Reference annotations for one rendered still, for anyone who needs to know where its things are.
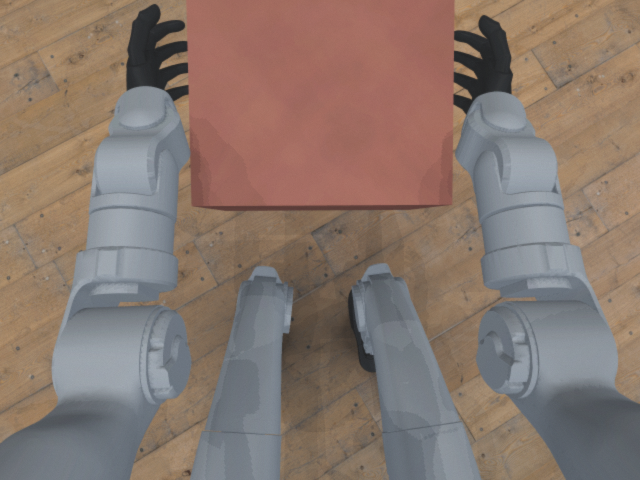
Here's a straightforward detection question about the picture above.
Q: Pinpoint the carton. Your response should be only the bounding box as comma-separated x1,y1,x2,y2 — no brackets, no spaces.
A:
186,0,455,211

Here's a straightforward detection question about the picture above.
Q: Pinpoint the right robot forearm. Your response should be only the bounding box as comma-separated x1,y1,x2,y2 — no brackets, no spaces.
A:
455,91,618,374

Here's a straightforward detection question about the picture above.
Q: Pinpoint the robot left upper arm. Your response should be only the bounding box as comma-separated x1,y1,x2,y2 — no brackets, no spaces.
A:
0,305,192,480

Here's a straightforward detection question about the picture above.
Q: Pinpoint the robot right foot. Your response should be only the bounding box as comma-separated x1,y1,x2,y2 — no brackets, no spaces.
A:
348,289,376,372

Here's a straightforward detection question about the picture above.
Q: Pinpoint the right robot shin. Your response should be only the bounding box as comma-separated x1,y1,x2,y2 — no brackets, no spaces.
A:
360,263,410,354

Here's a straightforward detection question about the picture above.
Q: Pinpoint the left robot forearm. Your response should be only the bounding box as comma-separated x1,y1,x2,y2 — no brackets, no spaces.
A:
52,86,190,396

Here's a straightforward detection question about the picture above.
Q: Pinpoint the robot right upper arm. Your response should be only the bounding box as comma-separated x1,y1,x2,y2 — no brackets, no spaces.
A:
476,300,640,480

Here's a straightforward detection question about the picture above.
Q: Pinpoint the left robot hand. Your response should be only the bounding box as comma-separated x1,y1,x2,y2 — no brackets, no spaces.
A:
126,4,189,102

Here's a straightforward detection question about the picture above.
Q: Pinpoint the right robot hand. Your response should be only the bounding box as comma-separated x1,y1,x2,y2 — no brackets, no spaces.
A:
453,15,513,115

